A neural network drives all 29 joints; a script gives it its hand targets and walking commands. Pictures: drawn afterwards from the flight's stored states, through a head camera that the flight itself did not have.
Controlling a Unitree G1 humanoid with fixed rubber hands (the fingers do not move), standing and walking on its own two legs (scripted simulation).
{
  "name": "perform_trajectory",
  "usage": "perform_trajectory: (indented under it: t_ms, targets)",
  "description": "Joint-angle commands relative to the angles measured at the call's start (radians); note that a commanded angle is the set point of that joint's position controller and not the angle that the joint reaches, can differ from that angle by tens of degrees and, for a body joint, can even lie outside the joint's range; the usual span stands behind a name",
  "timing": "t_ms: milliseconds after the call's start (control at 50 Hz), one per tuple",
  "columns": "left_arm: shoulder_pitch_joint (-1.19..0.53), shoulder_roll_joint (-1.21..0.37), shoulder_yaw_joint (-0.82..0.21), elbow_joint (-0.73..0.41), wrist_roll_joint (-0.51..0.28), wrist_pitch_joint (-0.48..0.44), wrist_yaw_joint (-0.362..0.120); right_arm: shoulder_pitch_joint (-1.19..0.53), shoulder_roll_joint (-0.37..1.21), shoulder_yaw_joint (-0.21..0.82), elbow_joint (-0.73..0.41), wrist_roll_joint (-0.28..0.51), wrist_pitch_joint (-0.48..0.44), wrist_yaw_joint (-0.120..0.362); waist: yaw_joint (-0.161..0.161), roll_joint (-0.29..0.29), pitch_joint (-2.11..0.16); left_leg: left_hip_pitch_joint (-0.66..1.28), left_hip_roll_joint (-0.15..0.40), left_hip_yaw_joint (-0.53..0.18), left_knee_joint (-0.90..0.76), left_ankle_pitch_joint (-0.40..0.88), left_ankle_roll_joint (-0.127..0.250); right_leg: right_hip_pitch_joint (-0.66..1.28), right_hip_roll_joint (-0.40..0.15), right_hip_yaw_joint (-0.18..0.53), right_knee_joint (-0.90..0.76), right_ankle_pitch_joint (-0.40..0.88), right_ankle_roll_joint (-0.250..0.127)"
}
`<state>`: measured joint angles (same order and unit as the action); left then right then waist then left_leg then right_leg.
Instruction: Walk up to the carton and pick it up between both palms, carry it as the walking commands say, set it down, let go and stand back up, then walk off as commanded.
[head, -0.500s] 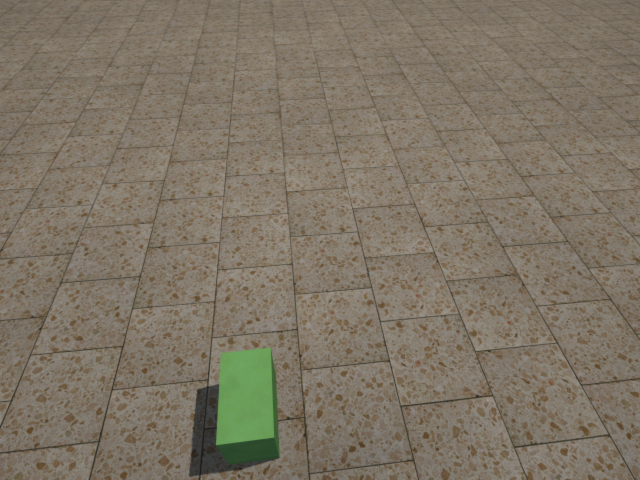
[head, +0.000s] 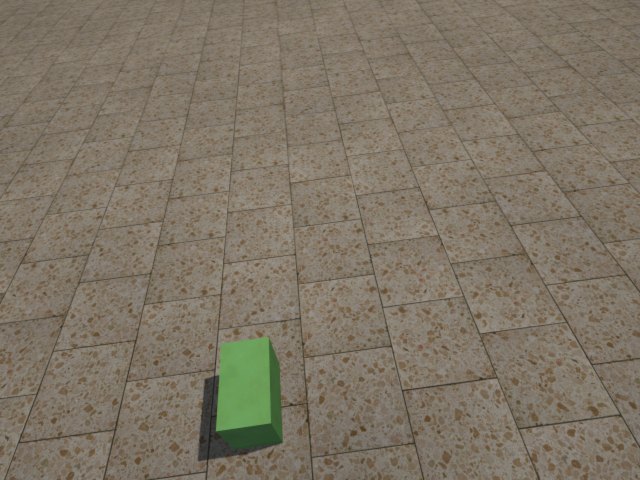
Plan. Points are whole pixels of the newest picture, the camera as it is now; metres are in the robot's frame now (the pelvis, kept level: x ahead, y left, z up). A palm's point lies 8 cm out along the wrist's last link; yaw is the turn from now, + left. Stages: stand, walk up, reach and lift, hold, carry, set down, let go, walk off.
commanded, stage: walk up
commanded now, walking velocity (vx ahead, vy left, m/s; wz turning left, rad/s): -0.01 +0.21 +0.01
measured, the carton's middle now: (251, 393) +0.49 +0.24 -0.68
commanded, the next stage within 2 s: none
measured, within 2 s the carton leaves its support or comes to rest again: neither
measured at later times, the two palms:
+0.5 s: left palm out of the picture +0.05 +0.38 -0.14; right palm out of the picture +0.02 -0.10 -0.13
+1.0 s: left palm out of the picture +0.03 +0.38 -0.13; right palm out of the picture +0.03 -0.09 -0.15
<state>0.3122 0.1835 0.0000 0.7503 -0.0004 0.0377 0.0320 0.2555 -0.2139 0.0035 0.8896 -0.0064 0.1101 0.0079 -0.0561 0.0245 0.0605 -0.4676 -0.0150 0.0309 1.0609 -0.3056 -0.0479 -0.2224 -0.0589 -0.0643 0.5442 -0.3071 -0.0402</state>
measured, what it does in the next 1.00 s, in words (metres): steps to the left: left foot, then right foot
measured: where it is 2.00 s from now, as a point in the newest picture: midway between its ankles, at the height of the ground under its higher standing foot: outside the picture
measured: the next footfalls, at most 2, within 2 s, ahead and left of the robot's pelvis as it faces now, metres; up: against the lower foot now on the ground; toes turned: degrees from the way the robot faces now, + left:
left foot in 0.32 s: +0.03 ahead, +0.20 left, +0.00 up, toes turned +4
right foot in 0.96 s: +0.04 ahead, +0.03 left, +0.00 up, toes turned +0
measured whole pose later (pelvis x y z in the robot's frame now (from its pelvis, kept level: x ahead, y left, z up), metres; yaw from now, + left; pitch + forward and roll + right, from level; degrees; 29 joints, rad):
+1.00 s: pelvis -0.03 +0.14 -0.01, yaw +5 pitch -3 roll +1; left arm 0.31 0.19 0.00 0.76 0.00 0.08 0.03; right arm 0.28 -0.21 0.00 0.89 -0.01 0.01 0.01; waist -0.06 0.01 0.04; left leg -0.25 -0.12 0.03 0.56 -0.26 0.10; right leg -0.27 -0.05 -0.07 0.63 -0.29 0.01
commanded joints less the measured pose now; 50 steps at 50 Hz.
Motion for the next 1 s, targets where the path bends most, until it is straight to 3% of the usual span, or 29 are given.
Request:
perform_trajectory:
  t_ms: [0, 80, 120, 160, 200, 220, 240, 260, 280, 300, 320, 340, 360, 380, 400, 440, 540, 560, 600, 620, 700, 780, 800, 820, 860, 920, 940, 980]
  targets:
    - [0.148, 0.219, 0.079, 0.045, 0.005, -0.035, 0.037, -0.044, -0.122, -0.079, -0.029, -0.021, -0.006, 0.027, 0.097, -0.128, -0.052, -0.161, 0.032, -0.078, 0.097, 0.015, 0.0, 0.197, -0.362, 0.196, -0.214, 0.592, 0.041]
    - [0.095, 0.235, 0.079, 0.031, 0.019, -0.031, 0.034, -0.094, -0.131, -0.088, -0.053, -0.017, -0.013, 0.026, 0.104, -0.117, -0.001, -0.176, 0.044, -0.09, 0.09, -0.039, -0.001, 0.084, -0.395, 0.252, -0.301, 0.2, -0.12]
    - [0.053, 0.24, 0.082, 0.019, 0.02, -0.028, 0.03, -0.086, -0.122, -0.081, -0.059, -0.013, -0.021, 0.026, 0.09, -0.126, 0.011, -0.137, 0.057, -0.086, 0.003, -0.066, 0.002, 0.04, -0.385, 0.241, -0.317, 0.092, -0.14]
    - [0.014, 0.251, 0.086, 0.014, 0.022, -0.022, 0.025, -0.074, -0.121, -0.075, -0.066, -0.01, -0.03, 0.027, 0.074, -0.156, 0.011, -0.052, 0.075, -0.086, -0.135, -0.08, 0.016, 0.0, -0.349, 0.222, -0.32, -0.013, -0.114]
    - [-0.094, 0.258, 0.092, -0.006, 0.026, -0.02, 0.017, 0.013, -0.115, -0.069, -0.053, -0.008, -0.04, 0.021, 0.013, -0.222, 0.003, 0.119, 0.098, -0.072, -0.31, -0.118, 0.042, -0.08, -0.299, 0.178, -0.289, -0.05, -0.068]
    - [-0.106, 0.267, 0.095, -0.007, 0.029, -0.015, 0.012, 0.06, -0.121, -0.067, -0.04, -0.005, -0.046, 0.016, 0.001, -0.235, -0.017, 0.191, 0.091, -0.038, -0.382, -0.133, 0.046, -0.081, -0.277, 0.156, -0.243, -0.056, -0.052]
    - [-0.118, 0.261, 0.092, -0.009, 0.025, -0.008, 0.009, 0.114, -0.12, -0.064, -0.018, -0.003, -0.051, 0.01, -0.019, -0.195, -0.046, 0.271, 0.07, 0.014, -0.487, -0.087, 0.055, -0.088, -0.265, 0.132, -0.18, -0.05, -0.037]
    - [-0.103, 0.227, 0.087, -0.005, 0.022, -0.001, 0.005, 0.159, -0.135, -0.069, 0.013, -0.006, -0.062, 0.007, -0.031, -0.124, -0.053, 0.344, 0.092, -0.034, -0.571, -0.042, 0.071, -0.129, -0.225, 0.097, -0.052, -0.061, -0.014]
    - [-0.05, 0.153, 0.069, -0.005, 0.016, 0.008, -0.002, 0.165, -0.194, -0.076, 0.023, -0.022, -0.075, 0.004, -0.021, 0.202, -0.021, 0.266, 0.238, -0.292, -0.767, 0.013, 0.1, -0.173, -0.096, -0.012, 0.214, -0.197, 0.032]
    - [-0.049, 0.099, 0.052, -0.047, 0.008, 0.02, -0.007, 0.129, -0.243, -0.084, 0.011, -0.034, -0.088, 0.003, 0.006, 0.384, 0.047, 0.134, 0.356, -0.551, -0.923, 0.027, 0.118, -0.272, 0.015, 0.002, 0.394, -0.351, 0.058]
    - [-0.05, 0.107, 0.048, -0.046, 0.005, 0.032, -0.01, 0.102, -0.24, -0.076, 0.007, -0.025, -0.093, 0.001, 0.031, 0.307, 0.093, -0.001, 0.354, -0.549, -1.003, -0.199, 0.113, -0.212, -0.013, 0.066, 0.467, -0.281, 0.061]
    - [-0.047, 0.104, 0.042, -0.035, -0.001, 0.033, -0.019, 0.052, -0.191, -0.057, -0.007, -0.02, -0.094, -0.005, 0.049, 0.214, 0.117, -0.019, 0.299, -0.459, -0.998, -0.343, 0.117, -0.195, -0.014, 0.075, 0.461, -0.199, 0.06]
    - [-0.008, 0.102, 0.036, 0.013, 0.014, 0.038, -0.023, 0.009, -0.19, -0.054, -0.04, -0.02, -0.106, -0.011, 0.051, 0.164, 0.126, 0.038, 0.31, -0.446, -0.992, -0.313, 0.076, -0.227, -0.007, 0.082, 0.425, -0.121, 0.059]
    - [0.025, 0.098, 0.043, 0.049, 0.014, 0.041, -0.022, -0.019, -0.143, -0.044, -0.059, -0.019, -0.113, -0.014, 0.058, 0.13, 0.125, 0.094, 0.29, -0.435, -0.976, -0.245, 0.035, -0.23, -0.009, 0.097, 0.417, -0.088, 0.066]
    - [0.033, 0.101, 0.046, 0.063, 0.014, 0.043, -0.025, -0.001, -0.124, -0.04, -0.045, -0.023, -0.118, -0.015, 0.069, 0.11, 0.114, 0.1, 0.269, -0.401, -0.95, -0.172, 0.024, -0.194, -0.017, 0.099, 0.412, -0.081, 0.062]
    - [0.005, 0.093, 0.048, 0.053, 0.013, 0.044, -0.029, 0.051, -0.12, -0.035, -0.03, -0.019, -0.126, -0.018, 0.046, 0.108, 0.074, 0.185, 0.273, -0.398, -0.936, -0.026, 0.009, -0.168, -0.003, 0.104, 0.357, -0.096, 0.061]
    - [0.02, 0.086, 0.053, 0.057, -0.003, 0.034, -0.012, 0.106, -0.122, -0.045, -0.004, -0.008, -0.145, -0.024, 0.042, 0.068, -0.077, 0.438, 0.271, -0.311, -0.789, 0.624, 0.073, -0.152, 0.01, 0.085, 0.3, -0.145, 0.063]
    - [0.015, 0.095, 0.06, 0.052, -0.008, 0.034, -0.012, 0.116, -0.127, -0.049, 0.001, -0.005, -0.145, -0.026, 0.038, 0.076, -0.095, 0.465, 0.26, -0.296, -0.77, 0.712, 0.065, -0.157, 0.018, 0.08, 0.297, -0.142, 0.06]
    - [0.028, 0.082, 0.056, 0.052, -0.01, 0.034, -0.01, 0.112, -0.114, -0.048, -0.004, -0.006, -0.143, -0.032, 0.044, 0.071, -0.104, 0.464, 0.266, -0.294, -0.769, 0.719, 0.069, -0.155, 0.015, 0.082, 0.298, -0.144, 0.061]
    - [0.033, 0.083, 0.055, 0.054, -0.008, 0.038, -0.009, 0.098, -0.122, -0.051, -0.012, -0.005, -0.142, -0.035, 0.042, 0.062, -0.101, 0.454, 0.266, -0.301, -0.774, 0.696, 0.059, -0.157, 0.014, 0.085, 0.292, -0.135, 0.059]
    - [0.035, 0.079, 0.051, 0.053, 0.0, 0.041, -0.01, 0.049, -0.117, -0.045, -0.03, -0.016, -0.133, -0.036, 0.046, 0.041, -0.079, 0.391, 0.269, -0.31, -0.811, 0.518, 0.099, -0.146, 0.005, 0.08, 0.272, -0.148, 0.059]
    - [0.03, 0.086, 0.05, 0.05, 0.004, 0.037, -0.01, 0.002, -0.125, -0.043, -0.05, -0.026, -0.125, -0.032, 0.046, 0.02, -0.054, 0.313, 0.26, -0.34, -0.867, 0.234, 0.13, -0.121, 0.001, 0.079, 0.235, -0.162, 0.058]
    - [0.036, 0.083, 0.046, 0.048, 0.005, 0.033, -0.01, -0.014, -0.132, -0.045, -0.055, -0.028, -0.122, -0.032, 0.054, 0.045, -0.034, 0.284, 0.257, -0.338, -0.868, 0.182, 0.142, -0.119, -0.006, 0.082, 0.216, -0.159, 0.057]
    - [0.037, 0.088, 0.047, 0.043, 0.007, 0.034, -0.012, -0.014, -0.132, -0.045, -0.063, -0.027, -0.117, -0.028, 0.05, 0.022, -0.028, 0.249, 0.254, -0.343, -0.876, 0.086, 0.146, -0.104, -0.007, 0.084, 0.209, -0.159, 0.054]
    - [0.044, 0.078, 0.042, 0.042, 0.006, 0.026, -0.011, -0.04, -0.127, -0.045, -0.072, -0.033, -0.112, -0.026, 0.062, 0.018, -0.01, 0.215, 0.241, -0.322, -0.869, 0.039, 0.167, -0.072, -0.006, 0.068, 0.139, -0.123, 0.052]
    - [0.094, 0.065, 0.033, 0.062, 0.006, 0.004, -0.006, -0.045, -0.112, -0.04, -0.076, -0.028, -0.105, -0.024, 0.088, 0.01, -0.023, 0.164, 0.188, -0.262, -0.836, -0.041, 0.154, 0.041, -0.012, 0.038, -0.062, 0.041, 0.046]
    - [0.085, 0.071, 0.029, 0.06, 0.008, -0.006, -0.004, -0.039, -0.088, -0.034, -0.077, -0.026, -0.102, -0.022, 0.09, -0.045, -0.016, 0.158, 0.153, -0.234, -0.797, -0.053, 0.142, 0.049, -0.035, 0.077, -0.135, 0.059, 0.03]
    - [0.031, 0.116, 0.027, 0.049, 0.011, -0.022, -0.005, -0.016, -0.054, -0.025, -0.066, -0.016, -0.102, -0.012, 0.057, -0.156, 0.017, 0.17, 0.06, -0.178, -0.727, -0.039, 0.117, -0.016, -0.096, 0.21, -0.247, -0.047, -0.001]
